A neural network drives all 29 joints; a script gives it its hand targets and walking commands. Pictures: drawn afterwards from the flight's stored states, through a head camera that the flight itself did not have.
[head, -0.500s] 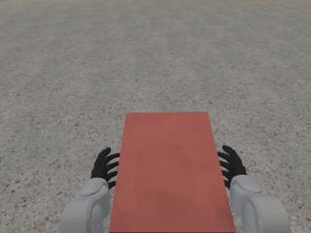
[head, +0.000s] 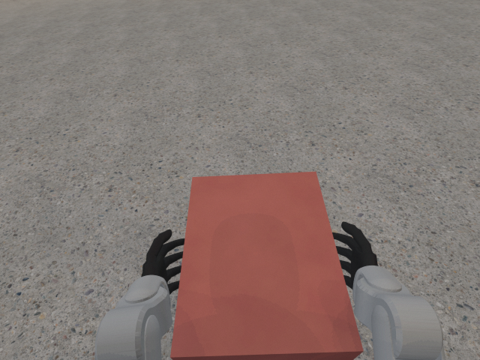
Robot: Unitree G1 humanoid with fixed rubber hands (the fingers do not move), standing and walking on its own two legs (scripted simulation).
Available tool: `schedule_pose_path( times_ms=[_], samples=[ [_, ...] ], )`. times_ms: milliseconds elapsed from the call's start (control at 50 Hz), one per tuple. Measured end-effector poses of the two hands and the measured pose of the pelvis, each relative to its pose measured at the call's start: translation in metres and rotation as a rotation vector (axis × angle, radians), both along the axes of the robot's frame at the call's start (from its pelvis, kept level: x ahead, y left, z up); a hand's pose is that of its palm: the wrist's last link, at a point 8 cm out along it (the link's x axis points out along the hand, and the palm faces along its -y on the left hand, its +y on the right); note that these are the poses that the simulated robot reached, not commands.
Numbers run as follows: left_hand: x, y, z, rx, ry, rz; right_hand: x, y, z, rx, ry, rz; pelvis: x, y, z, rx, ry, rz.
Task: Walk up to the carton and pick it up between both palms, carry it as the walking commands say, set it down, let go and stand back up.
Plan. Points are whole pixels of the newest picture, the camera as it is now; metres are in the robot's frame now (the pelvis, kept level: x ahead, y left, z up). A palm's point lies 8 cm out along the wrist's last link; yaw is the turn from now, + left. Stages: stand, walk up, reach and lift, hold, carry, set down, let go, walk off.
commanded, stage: carry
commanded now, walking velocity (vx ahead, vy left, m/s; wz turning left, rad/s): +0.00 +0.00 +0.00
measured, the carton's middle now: (258, 282) +0.27 +0.00 +0.02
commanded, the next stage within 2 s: hold in 1.30 s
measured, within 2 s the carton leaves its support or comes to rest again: neither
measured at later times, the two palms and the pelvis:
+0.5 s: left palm (154, 275) +0.27 +0.16 +0.07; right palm (341, 263) +0.27 -0.13 +0.07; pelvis +0.01 +0.01 +0.00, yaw +1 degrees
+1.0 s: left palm (166, 265) +0.30 +0.15 +0.04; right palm (336, 255) +0.30 -0.14 +0.04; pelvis +0.03 +0.01 +0.00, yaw +0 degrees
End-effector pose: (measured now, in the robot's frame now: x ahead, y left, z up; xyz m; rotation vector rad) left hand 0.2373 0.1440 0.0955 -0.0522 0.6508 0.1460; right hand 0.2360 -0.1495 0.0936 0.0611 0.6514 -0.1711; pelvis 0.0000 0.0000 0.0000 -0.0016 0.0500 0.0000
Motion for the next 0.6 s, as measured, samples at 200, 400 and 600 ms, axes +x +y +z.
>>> schedule_pose_path(
  times_ms=[200, 400, 600],
  samples=[
    [0.003, 0.007, -0.002, -0.006, 0.002, 0.001, 0.003, 0.007, -0.001, -0.007, 0.002, 0.002, -0.001, 0.007, 0.0, -0.001, 0.004, 0.006],
    [0.017, 0.014, -0.016, 0.002, 0.026, 0.008, 0.02, 0.014, -0.013, -0.013, 0.026, 0.015, 0.005, 0.011, 0.0, -0.002, 0.005, 0.009],
    [0.041, 0.015, -0.042, 0.017, 0.037, -0.007, 0.046, 0.016, -0.039, -0.024, 0.037, 0.037, 0.01, 0.012, -0.001, 0.001, 0.002, 0.009]
  ],
)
